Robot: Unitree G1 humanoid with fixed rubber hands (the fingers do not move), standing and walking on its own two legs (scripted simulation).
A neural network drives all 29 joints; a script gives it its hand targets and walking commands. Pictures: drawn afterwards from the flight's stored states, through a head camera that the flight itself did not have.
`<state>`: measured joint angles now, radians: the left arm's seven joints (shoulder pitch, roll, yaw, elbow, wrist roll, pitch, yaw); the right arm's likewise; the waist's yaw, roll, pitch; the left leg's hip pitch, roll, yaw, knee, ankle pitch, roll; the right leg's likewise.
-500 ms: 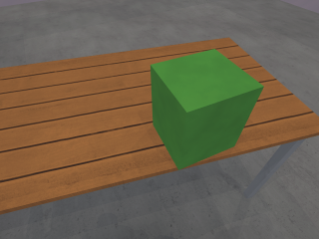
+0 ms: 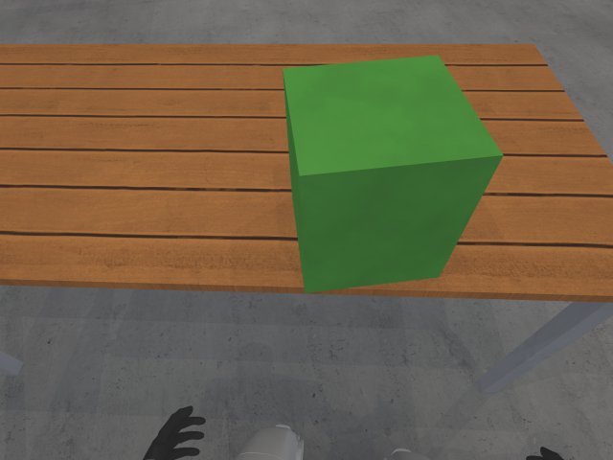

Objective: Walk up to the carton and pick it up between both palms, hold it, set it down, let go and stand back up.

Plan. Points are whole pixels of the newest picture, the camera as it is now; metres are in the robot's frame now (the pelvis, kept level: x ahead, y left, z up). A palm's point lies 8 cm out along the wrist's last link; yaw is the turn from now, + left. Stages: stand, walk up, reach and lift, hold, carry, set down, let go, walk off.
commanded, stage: walk up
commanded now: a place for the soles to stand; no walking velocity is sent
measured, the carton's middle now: (367, 181) +0.48 -0.03 +0.07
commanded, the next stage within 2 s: none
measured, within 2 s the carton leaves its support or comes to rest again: neither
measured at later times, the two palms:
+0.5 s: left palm out of the picture -0.02 +0.15 -0.11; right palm out of the picture +0.12 -0.33 -0.10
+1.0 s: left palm out of the picture +0.01 +0.18 -0.12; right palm out of the picture +0.14 -0.33 -0.10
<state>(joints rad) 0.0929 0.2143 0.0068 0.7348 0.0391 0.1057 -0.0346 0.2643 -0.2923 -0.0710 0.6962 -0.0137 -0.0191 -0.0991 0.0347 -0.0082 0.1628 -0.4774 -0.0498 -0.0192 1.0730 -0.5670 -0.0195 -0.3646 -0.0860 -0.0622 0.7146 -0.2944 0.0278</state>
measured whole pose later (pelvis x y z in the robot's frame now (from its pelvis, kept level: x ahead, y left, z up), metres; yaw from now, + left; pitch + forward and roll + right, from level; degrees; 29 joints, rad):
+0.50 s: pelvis -0.02 -0.11 +0.01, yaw +12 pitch -2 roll -1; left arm 0.28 0.22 0.00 0.89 0.00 0.03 0.00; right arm 0.24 -0.23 -0.02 0.79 -0.01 0.00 0.00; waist 0.00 0.02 0.01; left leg -0.38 -0.04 -0.18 0.63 -0.24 0.00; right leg -0.26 -0.04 -0.05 0.63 -0.34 0.03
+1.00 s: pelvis +0.00 -0.10 +0.01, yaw +18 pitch -1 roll -2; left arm 0.17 0.28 0.00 0.89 0.01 0.04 0.01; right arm 0.26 -0.24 0.01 0.89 0.00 -0.01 -0.02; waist -0.01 -0.01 0.05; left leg -0.38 -0.07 -0.26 0.65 -0.25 -0.04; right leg -0.18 -0.06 -0.16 0.57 -0.37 0.04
